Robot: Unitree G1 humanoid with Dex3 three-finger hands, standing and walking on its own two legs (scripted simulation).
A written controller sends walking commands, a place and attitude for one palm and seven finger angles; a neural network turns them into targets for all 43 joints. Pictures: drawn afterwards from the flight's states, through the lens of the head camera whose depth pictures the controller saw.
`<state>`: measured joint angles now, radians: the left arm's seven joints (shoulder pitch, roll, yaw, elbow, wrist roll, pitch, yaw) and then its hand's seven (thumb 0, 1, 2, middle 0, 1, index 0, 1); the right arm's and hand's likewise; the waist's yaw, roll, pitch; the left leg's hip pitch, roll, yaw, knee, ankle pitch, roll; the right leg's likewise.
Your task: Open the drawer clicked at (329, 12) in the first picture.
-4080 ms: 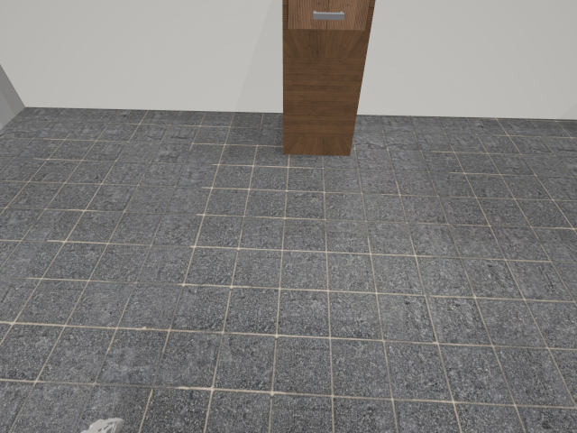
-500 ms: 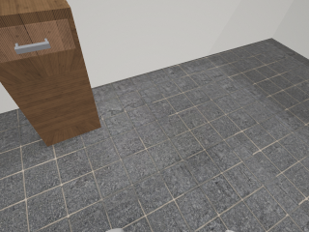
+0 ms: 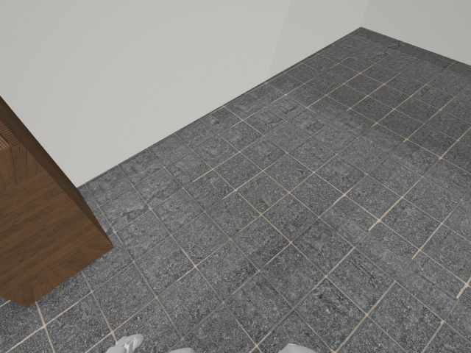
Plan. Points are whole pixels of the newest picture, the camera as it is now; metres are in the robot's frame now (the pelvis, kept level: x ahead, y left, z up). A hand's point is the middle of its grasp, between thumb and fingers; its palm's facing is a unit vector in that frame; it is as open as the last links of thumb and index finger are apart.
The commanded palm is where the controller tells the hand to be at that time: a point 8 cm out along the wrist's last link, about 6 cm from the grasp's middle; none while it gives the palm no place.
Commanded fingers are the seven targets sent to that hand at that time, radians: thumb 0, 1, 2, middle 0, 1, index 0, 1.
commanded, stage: turn to face it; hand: left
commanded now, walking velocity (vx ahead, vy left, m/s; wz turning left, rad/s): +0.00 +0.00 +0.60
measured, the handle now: out of the picture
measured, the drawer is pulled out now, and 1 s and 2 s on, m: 0.00 0.00 0.00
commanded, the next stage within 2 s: take the last steps up to it in 1.04 s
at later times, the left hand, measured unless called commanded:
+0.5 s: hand out of the picture +0.05 +0.26 -0.17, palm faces +0.32 -0.92 -0.21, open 7.3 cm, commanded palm none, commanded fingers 0.00 0.90 0.90 -0.20 -0.30 -0.20 -0.30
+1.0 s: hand out of the picture +0.04 +0.18 -0.12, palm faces +0.52 -0.81 -0.29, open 7.3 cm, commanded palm none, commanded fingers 0.00 0.90 0.90 -0.20 -0.30 -0.20 -0.30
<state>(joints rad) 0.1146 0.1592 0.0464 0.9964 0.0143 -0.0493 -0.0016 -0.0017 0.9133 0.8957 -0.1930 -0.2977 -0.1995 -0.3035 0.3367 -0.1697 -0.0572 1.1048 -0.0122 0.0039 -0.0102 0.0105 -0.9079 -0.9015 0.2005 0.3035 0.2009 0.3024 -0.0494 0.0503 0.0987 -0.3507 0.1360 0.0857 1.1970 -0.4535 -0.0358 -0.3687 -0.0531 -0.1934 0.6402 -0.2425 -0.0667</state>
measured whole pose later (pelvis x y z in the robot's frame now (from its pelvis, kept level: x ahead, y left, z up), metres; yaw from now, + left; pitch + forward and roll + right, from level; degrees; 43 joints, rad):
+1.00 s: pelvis +0.06 -0.03 +0.02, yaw +32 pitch -1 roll +2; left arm 0.20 0.16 0.03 0.89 0.02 0.02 0.02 0.00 0.91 0.90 -0.20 -0.30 -0.20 -0.30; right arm 0.19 -0.28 -0.10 0.93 -0.02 0.08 0.02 0.01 -0.90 -0.90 0.20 0.30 0.20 0.30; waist -0.03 0.06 0.06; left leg -0.53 -0.01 -0.02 1.15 -0.37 -0.05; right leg -0.23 -0.08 -0.12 0.53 -0.29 -0.02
